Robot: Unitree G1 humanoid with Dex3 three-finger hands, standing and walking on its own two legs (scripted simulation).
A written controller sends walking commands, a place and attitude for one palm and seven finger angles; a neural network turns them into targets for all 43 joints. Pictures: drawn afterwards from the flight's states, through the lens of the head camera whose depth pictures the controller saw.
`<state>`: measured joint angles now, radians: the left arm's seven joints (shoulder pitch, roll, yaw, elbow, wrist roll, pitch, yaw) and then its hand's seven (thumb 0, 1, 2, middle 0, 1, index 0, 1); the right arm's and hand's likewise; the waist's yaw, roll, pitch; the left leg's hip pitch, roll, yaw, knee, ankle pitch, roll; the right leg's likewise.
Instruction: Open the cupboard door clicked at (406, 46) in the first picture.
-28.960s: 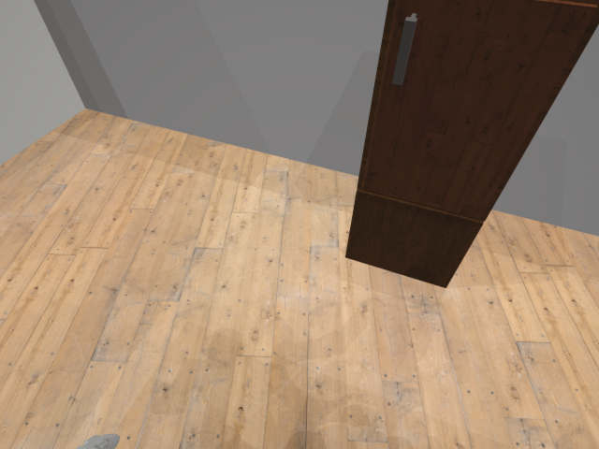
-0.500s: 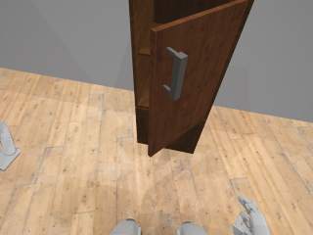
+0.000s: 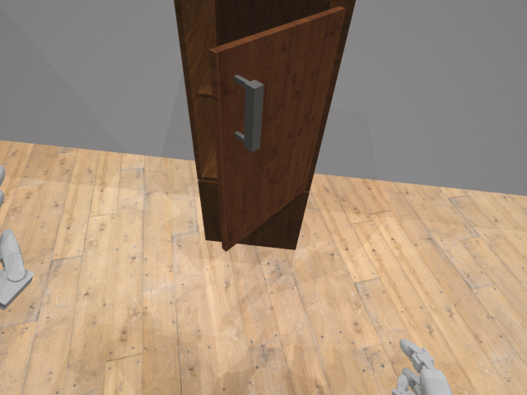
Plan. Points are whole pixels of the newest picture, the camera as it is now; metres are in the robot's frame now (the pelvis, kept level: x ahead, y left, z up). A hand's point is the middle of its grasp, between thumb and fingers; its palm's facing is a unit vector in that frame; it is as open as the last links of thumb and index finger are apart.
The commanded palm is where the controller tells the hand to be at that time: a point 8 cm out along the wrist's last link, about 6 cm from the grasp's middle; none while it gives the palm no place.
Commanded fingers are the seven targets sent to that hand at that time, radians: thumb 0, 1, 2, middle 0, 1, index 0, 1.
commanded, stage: stop stepping back and stand still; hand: left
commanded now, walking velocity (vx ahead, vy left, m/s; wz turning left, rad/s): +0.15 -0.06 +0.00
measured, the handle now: (245, 114) +0.58 +0.06 +0.13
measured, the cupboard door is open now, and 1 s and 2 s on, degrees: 51 51 51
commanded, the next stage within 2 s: let the arm hang, fingers relaxed in 0.40 s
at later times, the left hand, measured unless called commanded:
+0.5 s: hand out of the picture +0.16 +0.27 +0.17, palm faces +0.45 -0.77 -0.45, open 7.4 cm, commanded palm none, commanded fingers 0.00 0.90 0.90 -0.20 -0.30 -0.20 -0.30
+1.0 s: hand out of the picture -0.09 +0.21 -0.17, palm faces +0.10 -0.97 -0.24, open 7.1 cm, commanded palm none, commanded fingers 0.00 0.90 0.90 -0.20 -0.30 -0.20 -0.30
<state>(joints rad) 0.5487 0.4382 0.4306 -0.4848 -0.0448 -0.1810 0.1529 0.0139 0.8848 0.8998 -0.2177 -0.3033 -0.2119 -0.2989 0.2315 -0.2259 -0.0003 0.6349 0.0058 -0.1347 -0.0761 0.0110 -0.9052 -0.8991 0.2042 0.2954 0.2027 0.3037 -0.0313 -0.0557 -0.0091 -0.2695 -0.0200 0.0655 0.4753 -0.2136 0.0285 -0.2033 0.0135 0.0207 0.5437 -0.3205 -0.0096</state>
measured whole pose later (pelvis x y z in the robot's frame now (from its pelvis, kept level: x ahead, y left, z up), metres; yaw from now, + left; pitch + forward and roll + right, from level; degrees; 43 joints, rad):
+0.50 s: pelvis -0.04 +0.00 +0.00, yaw +1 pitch -1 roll +1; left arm 0.53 0.39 0.41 -0.44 -0.03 -0.22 0.16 0.01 0.89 0.90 -0.22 -0.30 -0.21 -0.30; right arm 0.26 -0.22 -0.01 0.66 0.00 -0.14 -0.08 0.01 -0.91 -0.90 0.20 0.30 0.20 0.30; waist -0.01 -0.02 0.00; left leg -0.23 0.03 0.06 0.51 -0.26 -0.01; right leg -0.22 0.01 -0.04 0.55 -0.31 -0.04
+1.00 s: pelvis -0.05 +0.01 +0.01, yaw +4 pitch -1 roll +0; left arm 0.30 0.20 0.03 1.10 0.00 0.02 0.02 -0.02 0.96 0.90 -0.21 -0.30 -0.20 -0.30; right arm 0.29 -0.19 -0.01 1.09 -0.02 0.03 -0.02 0.00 -0.92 -0.90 0.20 0.29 0.20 0.30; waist 0.00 0.01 0.07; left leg -0.23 0.02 0.01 0.44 -0.19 0.00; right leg -0.17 0.00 -0.09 0.42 -0.23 -0.03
